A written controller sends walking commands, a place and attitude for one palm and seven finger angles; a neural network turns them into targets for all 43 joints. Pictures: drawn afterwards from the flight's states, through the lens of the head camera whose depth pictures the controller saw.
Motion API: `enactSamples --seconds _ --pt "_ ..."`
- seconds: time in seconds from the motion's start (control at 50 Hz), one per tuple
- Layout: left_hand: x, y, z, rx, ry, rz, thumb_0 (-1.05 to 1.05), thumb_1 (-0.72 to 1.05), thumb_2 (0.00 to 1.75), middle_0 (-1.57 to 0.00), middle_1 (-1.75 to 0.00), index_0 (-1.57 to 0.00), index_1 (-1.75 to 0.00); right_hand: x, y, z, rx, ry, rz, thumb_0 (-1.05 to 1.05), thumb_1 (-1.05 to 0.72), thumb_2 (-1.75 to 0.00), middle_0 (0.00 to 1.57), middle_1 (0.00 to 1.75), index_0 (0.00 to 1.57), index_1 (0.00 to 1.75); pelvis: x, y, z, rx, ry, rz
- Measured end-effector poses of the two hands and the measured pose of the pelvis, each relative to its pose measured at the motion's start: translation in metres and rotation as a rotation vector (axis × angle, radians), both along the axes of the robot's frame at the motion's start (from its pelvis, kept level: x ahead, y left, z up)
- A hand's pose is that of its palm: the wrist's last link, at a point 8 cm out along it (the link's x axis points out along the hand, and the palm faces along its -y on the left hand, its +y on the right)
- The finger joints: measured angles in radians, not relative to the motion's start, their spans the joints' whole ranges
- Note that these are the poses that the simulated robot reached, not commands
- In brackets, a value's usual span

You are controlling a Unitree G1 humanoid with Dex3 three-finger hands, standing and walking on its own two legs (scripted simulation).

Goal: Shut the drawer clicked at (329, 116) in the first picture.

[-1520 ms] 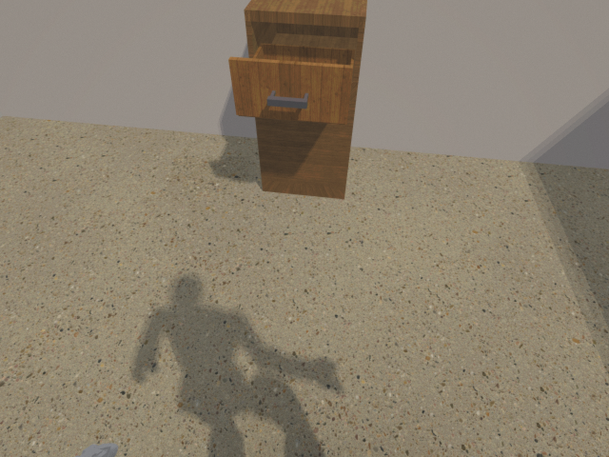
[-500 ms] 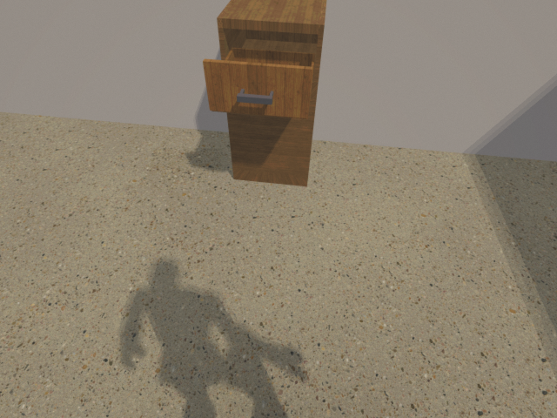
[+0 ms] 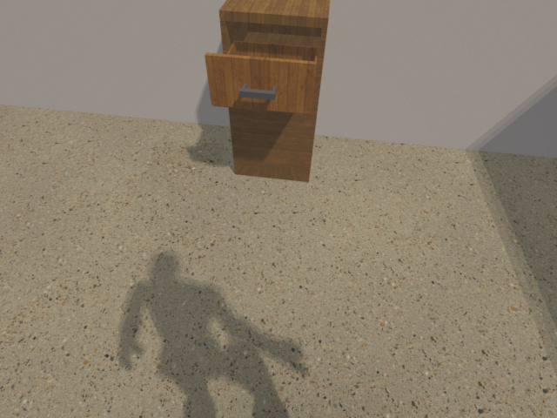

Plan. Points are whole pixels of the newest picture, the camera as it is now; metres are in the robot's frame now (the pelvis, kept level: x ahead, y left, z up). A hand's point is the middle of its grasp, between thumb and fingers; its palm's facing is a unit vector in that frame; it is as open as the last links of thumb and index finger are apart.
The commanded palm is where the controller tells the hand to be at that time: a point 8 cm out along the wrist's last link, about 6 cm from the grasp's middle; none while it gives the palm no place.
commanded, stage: walk to a spot facing it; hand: left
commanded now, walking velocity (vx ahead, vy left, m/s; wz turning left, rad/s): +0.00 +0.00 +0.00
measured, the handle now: (258, 90) +1.09 +0.13 -0.09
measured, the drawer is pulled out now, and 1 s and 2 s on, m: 0.30 0.30 0.30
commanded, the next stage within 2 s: take the last steps up to it in 1.14 s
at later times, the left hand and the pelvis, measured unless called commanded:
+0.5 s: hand out of the picture +0.09 +0.19 -0.19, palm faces -0.07 -0.99 -0.13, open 7.4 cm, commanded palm none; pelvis +0.10 +0.02 -0.01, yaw -4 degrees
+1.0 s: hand (217, 318) +0.34 +0.14 -0.18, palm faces -0.03 -0.98 -0.19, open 7.2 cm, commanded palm none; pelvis +0.29 -0.04 -0.01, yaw -3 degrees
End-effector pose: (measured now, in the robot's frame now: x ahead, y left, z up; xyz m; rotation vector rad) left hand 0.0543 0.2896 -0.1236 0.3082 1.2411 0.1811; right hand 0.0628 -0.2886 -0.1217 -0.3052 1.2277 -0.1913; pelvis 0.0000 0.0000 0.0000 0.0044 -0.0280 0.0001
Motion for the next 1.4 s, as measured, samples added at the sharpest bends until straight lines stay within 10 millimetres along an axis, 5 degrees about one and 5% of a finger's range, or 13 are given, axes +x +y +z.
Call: enactSamples --seconds 0.16,0.34,0.4,0.5,0.6,0.68,0.78,0.94,1.06,1.18,1.26,1.34,1.4 --pt "-0.004 -0.011 -0.009 -0.029 0.021 0.015 0.00 0.91 0.90 -0.20 -0.30 -0.20 -0.30 -0.001 0.013 -0.008 0.028 0.013 -0.009 0.00 -0.90 -0.90 0.20 0.30 0.20 0.30 0.011 0.001 -0.004 -0.003 0.005 -0.010" --pt "-0.034 -0.034 -0.044 -0.159 0.174 0.088 0.00 0.91 0.90 -0.20 -0.30 -0.20 -0.30 -0.023 0.062 -0.028 0.087 0.120 -0.088 0.00 -0.91 -0.90 0.20 0.30 0.20 0.30 0.054 0.019 -0.018 -0.018 0.015 -0.030" --pt "-0.028 -0.038 -0.047 -0.178 0.253 0.063 0.01 0.91 0.90 -0.21 -0.30 -0.20 -0.30 -0.034 0.081 -0.028 0.100 0.128 -0.154 0.00 -0.91 -0.90 0.20 0.30 0.20 0.30 0.071 0.024 -0.018 -0.012 0.014 -0.061" --pt "0.039 -0.045 -0.041 -0.193 0.213 0.013 0.01 0.91 0.90 -0.20 -0.30 -0.20 -0.30 -0.074 0.111 -0.017 0.141 0.275 -0.259 0.00 -0.91 -0.90 0.20 0.30 0.20 0.30 0.101 0.021 -0.011 -0.015 0.016 -0.077" --pt "0.145 -0.052 -0.035 -0.163 0.080 -0.057 0.02 0.94 0.90 -0.20 -0.30 -0.20 -0.30 -0.100 0.129 -0.006 0.195 0.458 -0.340 0.00 -0.90 -0.90 0.20 0.30 0.20 0.30 0.136 0.009 -0.012 -0.009 0.020 -0.091" --pt "0.234 -0.069 -0.034 -0.135 -0.048 -0.119 0.02 0.94 0.90 -0.20 -0.30 -0.20 -0.30 -0.094 0.125 -0.011 0.229 0.559 -0.385 0.00 -0.90 -0.90 0.20 0.30 0.21 0.30 0.172 -0.008 -0.024 -0.008 0.012 -0.101" --pt "0.291 -0.088 -0.035 -0.117 -0.168 -0.111 0.01 0.93 0.90 -0.20 -0.30 -0.20 -0.30 -0.027 0.086 -0.036 0.223 0.507 -0.370 0.01 -0.90 -0.90 0.20 0.30 0.21 0.30 0.212 -0.030 -0.035 -0.008 -0.012 -0.082" --pt "0.285 -0.098 -0.026 -0.128 -0.058 -0.037 0.00 0.95 0.90 -0.20 -0.30 -0.20 -0.30 0.186 0.024 -0.031 0.147 0.054 -0.227 0.00 -0.91 -0.90 0.20 0.30 0.20 0.30 0.269 -0.038 -0.012 -0.027 -0.002 -0.068" --pt "0.268 -0.093 -0.028 -0.162 0.032 0.051 0.00 0.94 0.90 -0.20 -0.30 -0.20 -0.30 0.316 0.023 -0.008 0.136 -0.126 -0.099 0.00 -0.91 -0.90 0.19 0.30 0.20 0.30 0.315 -0.030 -0.005 -0.040 0.001 -0.050" --pt "0.249 -0.080 -0.039 -0.197 0.176 0.169 0.00 0.92 0.90 -0.20 -0.30 -0.20 -0.30 0.418 0.051 0.000 0.121 -0.173 0.031 0.00 -0.91 -0.90 0.19 0.30 0.20 0.30 0.368 -0.007 -0.010 -0.055 0.003 -0.021" --pt "0.250 -0.066 -0.048 -0.213 0.294 0.193 0.00 0.91 0.90 -0.20 -0.30 -0.20 -0.30 0.459 0.075 -0.008 0.105 -0.205 0.055 0.00 -0.91 -0.90 0.20 0.30 0.20 0.30 0.400 0.012 -0.021 -0.041 -0.003 -0.036" --pt "0.289 -0.051 -0.042 -0.203 0.305 0.157 0.01 0.91 0.90 -0.20 -0.30 -0.20 -0.30 0.450 0.091 -0.009 0.120 -0.148 -0.010 0.00 -0.91 -0.90 0.20 0.30 0.20 0.30 0.424 0.021 -0.013 -0.021 -0.002 -0.058" --pt "0.333 -0.044 -0.037 -0.195 0.254 0.116 0.01 0.91 0.90 -0.20 -0.30 -0.20 -0.30 0.441 0.082 -0.003 0.084 -0.137 -0.104 -0.03 -0.96 -0.90 0.20 0.30 0.21 0.30 0.441 0.025 -0.006 -0.012 0.004 -0.074"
